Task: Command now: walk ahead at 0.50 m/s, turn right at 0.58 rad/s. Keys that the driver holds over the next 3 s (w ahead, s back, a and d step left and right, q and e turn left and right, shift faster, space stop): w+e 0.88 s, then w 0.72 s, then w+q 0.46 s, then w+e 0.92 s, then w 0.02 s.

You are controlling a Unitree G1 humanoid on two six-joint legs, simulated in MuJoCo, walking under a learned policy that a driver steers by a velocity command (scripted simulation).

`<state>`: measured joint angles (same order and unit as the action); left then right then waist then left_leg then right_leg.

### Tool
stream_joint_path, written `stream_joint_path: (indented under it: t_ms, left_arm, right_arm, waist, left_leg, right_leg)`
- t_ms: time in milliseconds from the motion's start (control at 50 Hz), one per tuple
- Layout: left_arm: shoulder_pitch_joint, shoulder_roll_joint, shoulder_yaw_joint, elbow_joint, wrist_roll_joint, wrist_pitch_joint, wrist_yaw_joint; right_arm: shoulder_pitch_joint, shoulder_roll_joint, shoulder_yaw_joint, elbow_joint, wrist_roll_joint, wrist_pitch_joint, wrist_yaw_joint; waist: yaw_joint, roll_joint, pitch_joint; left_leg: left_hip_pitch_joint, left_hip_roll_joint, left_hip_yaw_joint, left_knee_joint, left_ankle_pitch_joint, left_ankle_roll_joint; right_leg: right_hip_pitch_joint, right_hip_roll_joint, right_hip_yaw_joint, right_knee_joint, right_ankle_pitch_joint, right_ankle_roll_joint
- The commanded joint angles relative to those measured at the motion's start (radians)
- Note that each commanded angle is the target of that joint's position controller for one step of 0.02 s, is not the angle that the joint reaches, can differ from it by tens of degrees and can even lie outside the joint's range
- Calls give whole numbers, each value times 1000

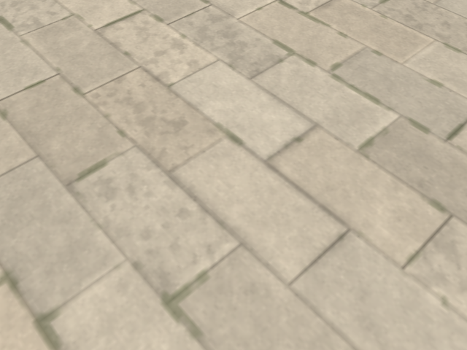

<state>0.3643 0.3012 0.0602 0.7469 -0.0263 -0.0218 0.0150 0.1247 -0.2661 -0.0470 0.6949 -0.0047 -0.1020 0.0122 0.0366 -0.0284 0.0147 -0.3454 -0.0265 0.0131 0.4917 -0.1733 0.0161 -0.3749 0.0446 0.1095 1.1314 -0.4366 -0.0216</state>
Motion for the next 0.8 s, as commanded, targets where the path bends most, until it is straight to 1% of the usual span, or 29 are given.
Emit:
stream_joint_path:
  t_ms: [20, 40, 60, 100, 120, 160, 220, 260, 300, 320, 340, 360, 380, 400, 420, 440, 460, 480, 500, 520, 540, 580, 620, 640, 680, 700, 740, 800]
  left_arm:
    - [-55, 103, 35, -105, 1, -9, -6]
    - [-53, 80, 31, -106, -3, -2, -9]
    - [-66, 63, 27, -116, -3, 2, -11]
    - [-105, 50, 23, -138, 4, 6, -13]
    - [-122, 46, 20, -144, 6, 5, -16]
    - [-159, 40, 16, -152, 5, -2, -27]
    - [-261, 27, 7, -178, 5, -11, -48]
    - [-313, 29, 6, -202, 2, -11, -59]
    - [-342, 43, 12, -224, 2, -8, -67]
    - [-337, 56, 18, -230, 5, -6, -70]
    - [-309, 75, 28, -231, 9, -2, -70]
    - [-229, 106, 46, -215, 12, 3, -68]
    - [-64, 154, 77, -169, 8, 8, -59]
    - [105, 236, 109, -130, 1, 18, -38]
    - [50, 344, 113, -149, -8, 4, -36]
    - [76, 241, 86, -172, -2, -12, -42]
    - [40, 194, 69, -159, 8, -28, -45]
    - [-18, 173, 60, -160, 8, -34, -44]
    - [-83, 145, 51, -169, 11, -34, -41]
    - [-120, 130, 43, -184, 24, -35, -37]
    - [-136, 127, 42, -187, 26, -36, -33]
    - [-128, 136, 44, -173, 21, -42, -23]
    - [-98, 155, 49, -153, 18, -41, -10]
    - [-84, 158, 50, -143, 15, -39, -6]
    - [-56, 160, 51, -126, 10, -34, 1]
    - [-39, 164, 53, -116, 8, -32, 3]
    - [-4, 168, 55, -94, 2, -29, 4]
    - [17, 154, 53, -74, -2, -20, 8]
  right_arm:
    - [83, -100, -31, -13, -10, 0, -7]
    - [76, -97, -33, -5, -7, -4, -6]
    - [76, -104, -36, 3, -3, -9, -6]
    - [85, -131, -47, 21, 0, -14, -6]
    - [90, -144, -51, 29, -1, -14, -7]
    - [88, -159, -55, 39, 0, -9, -8]
    - [115, -183, -60, 60, 9, 2, -14]
    - [144, -202, -66, 76, 18, 11, -15]
    - [159, -222, -73, 89, 30, 22, -15]
    - [158, -235, -78, 91, 35, 29, -16]
    - [157, -252, -83, 91, 40, 35, -19]
    - [152, -264, -86, 89, 45, 43, -22]
    - [145, -248, -79, 84, 46, 48, -26]
    - [169, -194, -56, 67, 14, 45, -28]
    - [256, -60, -8, 1, -22, 18, -12]
    - [137, -156, -25, 0, 17, -14, -1]
    - [53, -195, -35, -28, 49, -31, 4]
    - [48, -179, -29, -24, 35, -39, -2]
    - [52, -180, -33, -14, 8, -38, -9]
    - [73, -184, -37, -10, 0, -29, -8]
    - [83, -178, -39, -8, -3, -18, -7]
    - [78, -151, -33, -6, -12, -1, -8]
    - [9, -127, -25, -28, -14, 7, -9]
    - [-31, -115, -19, -38, -14, 7, -8]
    - [-107, -97, -11, -55, -9, 2, -1]
    - [-141, -94, -9, -64, -4, -1, 3]
    - [-188, -103, -10, -81, 6, -8, 11]
    - [-193, -136, -24, -90, 10, -18, 20]
  waist:
    - [-56, 139, -1]
    - [-50, 153, 5]
    - [-48, 151, 11]
    - [-49, 124, 19]
    - [-53, 113, 17]
    - [-62, 100, 17]
    - [-99, 88, 40]
    - [-112, 87, 57]
    - [-108, 90, 66]
    - [-93, 97, 56]
    - [-68, 114, 26]
    - [-15, 120, -28]
    - [74, 96, -112]
    - [135, -25, -209]
    - [-2, -275, -318]
    - [89, -135, -379]
    - [89, -93, -224]
    - [42, -12, -151]
    - [1, 7, -98]
    - [-34, -20, -83]
    - [-49, -26, -76]
    - [-57, -15, -56]
    - [-39, -11, -24]
    - [-24, -17, -14]
    - [6, -34, 0]
    - [19, -36, 5]
    - [37, -41, 12]
    - [28, -60, 8]
  left_leg:
    - [264, 294, -312, -276, -29, 148]
    - [234, 280, -257, -300, 10, 152]
    - [221, 279, -214, -318, 51, 161]
    - [225, 290, -150, -342, 132, 180]
    - [239, 293, -118, -346, 171, 183]
    - [257, 277, -38, -347, 227, 169]
    - [275, 267, 52, -347, 244, 145]
    - [320, 286, 80, -340, 247, 132]
    - [380, 308, 104, -306, 316, 117]
    - [404, 312, 123, -260, 441, 107]
    - [421, 311, 143, -186, 614, 96]
    - [416, 299, 169, -51, 762, 82]
    - [332, 264, 202, 158, 788, 52]
    - [75, 219, 205, 477, 451, 7]
    - [-349, 14, 85, 806, -424, -47]
    - [-451, 30, -102, 889, -412, -30]
    - [-511, 69, -93, 860, -308, -8]
    - [-461, 110, -93, 773, -222, -3]
    - [-393, 135, -93, 690, -175, -13]
    - [-325, 151, -101, 654, -141, -21]
    - [-293, 150, -96, 622, -125, -33]
    - [-271, 138, -75, 547, -82, -64]
    - [-288, 120, -68, 423, 27, -89]
    - [-277, 108, -68, 343, 99, -94]
    - [-227, 75, -66, 194, 217, -95]
    - [-199, 59, -64, 139, 255, -93]
    - [-167, 42, -75, 77, 283, -84]
    - [-150, 33, -105, 8, 209, -55]
  right_leg:
    - [-323, -139, 19, 55, 102, 13]
    - [-307, -146, 3, 39, 116, 16]
    - [-313, -153, -6, 19, 135, 21]
    - [-342, -163, -9, -52, 195, 33]
    - [-350, -167, -10, -96, 239, 36]
    - [-331, -164, -28, -210, 346, 33]
    - [-281, -147, -82, -373, 458, 19]
    - [-271, -140, -102, -438, 452, 3]
    - [-264, -126, -124, -481, 385, -24]
    - [-231, -104, -146, -496, 333, -42]
    - [-168, -70, -177, -503, 278, -63]
    - [-49, -28, -206, -520, 247, -90]
    - [188, 17, -216, -575, 302, -127]
    - [503, -98, -11, -589, 305, -189]
    - [783, -344, 579, -709, 87, -383]
    - [789, -372, 696, -833, -28, -377]
    - [679, -344, 556, -848, 58, -328]
    - [536, -302, 448, -844, 165, -296]
    - [408, -264, 357, -852, 282, -275]
    - [323, -239, 312, -872, 361, -271]
    - [275, -226, 293, -891, 407, -275]
    - [199, -207, 234, -909, 494, -282]
    - [162, -180, 189, -915, 509, -269]
    - [149, -161, 170, -912, 486, -251]
    - [125, -131, 151, -902, 421, -220]
    - [117, -129, 155, -898, 394, -209]
    - [133, -145, 195, -877, 355, -199]
    - [228, -177, 279, -790, 337, -182]
